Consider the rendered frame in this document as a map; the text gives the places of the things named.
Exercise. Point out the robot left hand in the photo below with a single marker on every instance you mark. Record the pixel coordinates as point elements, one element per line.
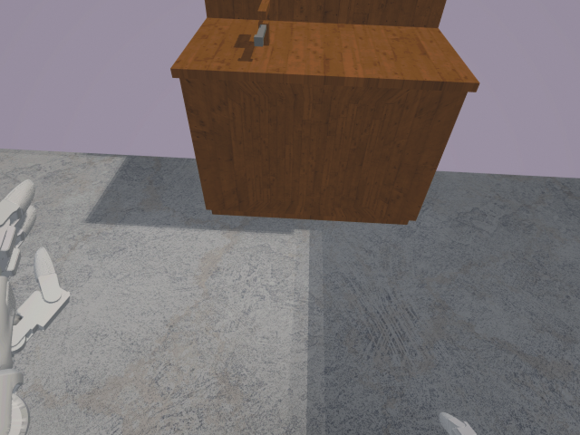
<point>17,219</point>

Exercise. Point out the robot right hand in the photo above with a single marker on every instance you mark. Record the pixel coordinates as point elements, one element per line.
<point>454,426</point>

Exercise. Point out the tap lever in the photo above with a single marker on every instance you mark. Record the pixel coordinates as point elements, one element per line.
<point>259,37</point>

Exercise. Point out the counter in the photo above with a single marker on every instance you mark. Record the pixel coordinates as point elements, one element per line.
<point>342,115</point>

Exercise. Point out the robot left forearm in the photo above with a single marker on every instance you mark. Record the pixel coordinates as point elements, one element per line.
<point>14,412</point>

